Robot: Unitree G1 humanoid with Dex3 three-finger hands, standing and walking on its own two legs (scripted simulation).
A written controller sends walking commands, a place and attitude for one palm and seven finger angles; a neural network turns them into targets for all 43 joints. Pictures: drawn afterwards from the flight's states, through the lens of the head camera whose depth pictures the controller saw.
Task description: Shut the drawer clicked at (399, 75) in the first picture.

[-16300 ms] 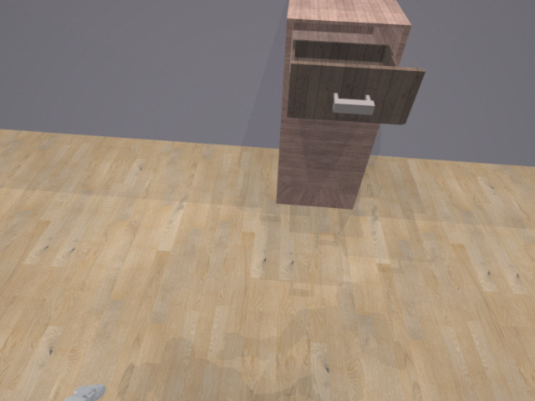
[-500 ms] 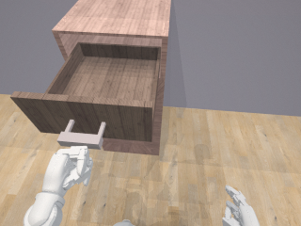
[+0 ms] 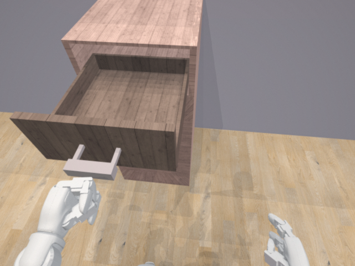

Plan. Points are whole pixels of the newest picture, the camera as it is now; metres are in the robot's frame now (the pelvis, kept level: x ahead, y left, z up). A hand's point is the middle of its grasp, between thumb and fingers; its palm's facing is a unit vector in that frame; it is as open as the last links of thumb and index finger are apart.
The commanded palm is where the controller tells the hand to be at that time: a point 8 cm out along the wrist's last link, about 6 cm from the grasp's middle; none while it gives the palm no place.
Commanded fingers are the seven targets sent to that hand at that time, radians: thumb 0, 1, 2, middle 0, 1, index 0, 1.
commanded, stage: push the drawer shut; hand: left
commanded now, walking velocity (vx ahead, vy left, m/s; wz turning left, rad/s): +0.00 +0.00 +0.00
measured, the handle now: (95, 160) +0.33 +0.20 +0.07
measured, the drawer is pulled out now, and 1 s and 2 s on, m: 0.30 0.20 0.08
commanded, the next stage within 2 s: none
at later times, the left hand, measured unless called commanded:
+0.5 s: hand (98, 188) +0.27 +0.18 +0.06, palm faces -0.08 -1.00 -0.06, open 3.0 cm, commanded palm +0.27 +0.22 +0.07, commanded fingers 0.00 0.90 0.90 -1.40 -1.60 -1.40 -1.60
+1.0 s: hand (110, 155) +0.35 +0.17 +0.06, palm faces -0.09 -0.99 -0.06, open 3.0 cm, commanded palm +0.34 +0.22 +0.07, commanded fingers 0.00 0.90 0.90 -1.40 -1.60 -1.40 -1.60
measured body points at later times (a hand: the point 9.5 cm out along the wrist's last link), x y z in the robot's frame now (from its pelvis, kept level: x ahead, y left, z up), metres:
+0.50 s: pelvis -0.03 +0.01 +0.00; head +0.02 +0.01 +0.44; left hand +0.26 +0.23 +0.07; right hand +0.14 -0.22 -0.09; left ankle +0.01 +0.13 -0.69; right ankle -0.02 -0.09 -0.69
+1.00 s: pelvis -0.03 +0.02 +0.00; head +0.03 +0.02 +0.45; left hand +0.35 +0.23 +0.07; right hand +0.08 -0.24 -0.10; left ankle +0.01 +0.13 -0.69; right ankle -0.02 -0.09 -0.69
